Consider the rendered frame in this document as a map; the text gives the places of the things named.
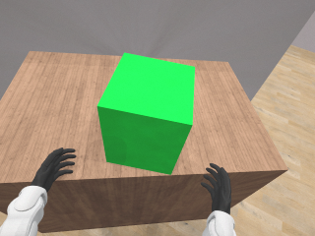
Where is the robot left forearm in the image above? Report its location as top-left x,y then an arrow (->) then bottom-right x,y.
0,185 -> 47,236

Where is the pedestal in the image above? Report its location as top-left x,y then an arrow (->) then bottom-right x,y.
0,51 -> 288,233

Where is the right robot hand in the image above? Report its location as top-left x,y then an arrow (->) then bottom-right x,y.
201,163 -> 231,214

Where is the left robot hand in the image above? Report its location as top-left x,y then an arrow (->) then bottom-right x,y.
30,147 -> 77,193

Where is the robot right forearm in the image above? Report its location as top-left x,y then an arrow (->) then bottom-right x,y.
202,210 -> 237,236

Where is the carton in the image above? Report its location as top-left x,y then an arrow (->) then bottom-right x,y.
97,52 -> 195,175

